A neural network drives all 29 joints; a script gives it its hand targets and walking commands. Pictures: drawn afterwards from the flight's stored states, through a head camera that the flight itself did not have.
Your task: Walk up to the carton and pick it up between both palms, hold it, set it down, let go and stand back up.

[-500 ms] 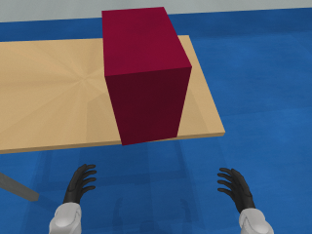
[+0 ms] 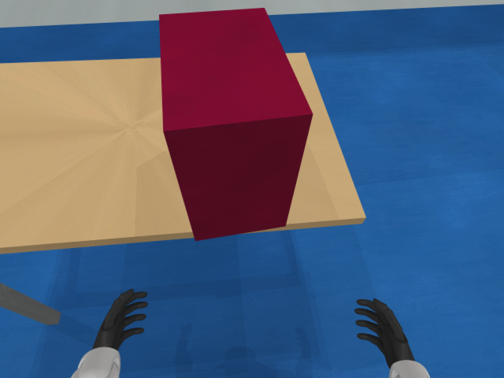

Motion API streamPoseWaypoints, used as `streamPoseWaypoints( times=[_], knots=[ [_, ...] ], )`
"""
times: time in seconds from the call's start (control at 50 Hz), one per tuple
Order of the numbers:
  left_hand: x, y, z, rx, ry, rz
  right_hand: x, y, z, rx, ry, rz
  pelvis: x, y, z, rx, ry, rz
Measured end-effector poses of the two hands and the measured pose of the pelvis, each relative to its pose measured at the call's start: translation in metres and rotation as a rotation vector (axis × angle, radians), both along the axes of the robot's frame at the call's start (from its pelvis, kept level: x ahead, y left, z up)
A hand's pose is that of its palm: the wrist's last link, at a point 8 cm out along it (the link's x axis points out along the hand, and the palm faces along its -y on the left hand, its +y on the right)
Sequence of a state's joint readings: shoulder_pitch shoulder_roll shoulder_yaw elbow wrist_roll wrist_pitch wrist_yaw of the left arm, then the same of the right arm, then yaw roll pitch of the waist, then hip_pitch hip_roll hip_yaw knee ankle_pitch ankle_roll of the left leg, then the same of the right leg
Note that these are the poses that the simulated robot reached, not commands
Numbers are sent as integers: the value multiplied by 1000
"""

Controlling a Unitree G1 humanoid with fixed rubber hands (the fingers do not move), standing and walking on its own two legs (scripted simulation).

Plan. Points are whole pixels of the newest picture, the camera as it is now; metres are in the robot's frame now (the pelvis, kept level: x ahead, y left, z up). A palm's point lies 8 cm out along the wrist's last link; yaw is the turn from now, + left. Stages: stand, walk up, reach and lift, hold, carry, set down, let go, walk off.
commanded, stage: set down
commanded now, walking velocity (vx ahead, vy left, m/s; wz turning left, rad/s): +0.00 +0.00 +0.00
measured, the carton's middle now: (228, 130) +0.50 +0.08 +0.07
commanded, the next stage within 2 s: let go in 0.58 s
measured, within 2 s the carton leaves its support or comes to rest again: neither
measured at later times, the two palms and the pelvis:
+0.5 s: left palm (110, 353) +0.15 +0.24 -0.08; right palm (398, 372) +0.15 -0.22 -0.09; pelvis +0.01 +0.00 +0.00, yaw +0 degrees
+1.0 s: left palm (113, 350) +0.15 +0.24 -0.09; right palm (398, 369) +0.16 -0.22 -0.10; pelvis +0.01 +0.00 +0.00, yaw +0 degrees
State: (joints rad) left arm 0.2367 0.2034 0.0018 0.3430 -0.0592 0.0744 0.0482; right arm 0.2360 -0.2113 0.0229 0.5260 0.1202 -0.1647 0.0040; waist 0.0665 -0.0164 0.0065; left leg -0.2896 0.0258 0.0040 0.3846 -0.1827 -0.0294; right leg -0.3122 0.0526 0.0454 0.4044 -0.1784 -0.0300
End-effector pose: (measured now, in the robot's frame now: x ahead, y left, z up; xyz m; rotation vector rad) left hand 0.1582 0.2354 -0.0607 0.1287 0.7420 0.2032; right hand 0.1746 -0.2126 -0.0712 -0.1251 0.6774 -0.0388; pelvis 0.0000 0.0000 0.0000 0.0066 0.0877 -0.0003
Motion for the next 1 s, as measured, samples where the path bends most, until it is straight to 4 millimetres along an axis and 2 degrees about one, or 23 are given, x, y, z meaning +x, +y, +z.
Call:
streamPoseWaypoints(
  times=[0.2, 0.5, 1.0],
  knots=[
    [-5, 2, -12, 2, 70, -19, -11, -5, -14, -20, 61, -6, 6, 0, 0, 0, 9, 0],
    [-12, 3, -20, -1, 114, -32, -25, -9, -23, -53, 102, 4, 7, 0, 0, 0, 9, 0],
    [-6, 2, -25, 5, 146, -40, -19, -12, -27, -54, 120, 3, 15, 1, 0, -1, 20, 0]
  ],
)
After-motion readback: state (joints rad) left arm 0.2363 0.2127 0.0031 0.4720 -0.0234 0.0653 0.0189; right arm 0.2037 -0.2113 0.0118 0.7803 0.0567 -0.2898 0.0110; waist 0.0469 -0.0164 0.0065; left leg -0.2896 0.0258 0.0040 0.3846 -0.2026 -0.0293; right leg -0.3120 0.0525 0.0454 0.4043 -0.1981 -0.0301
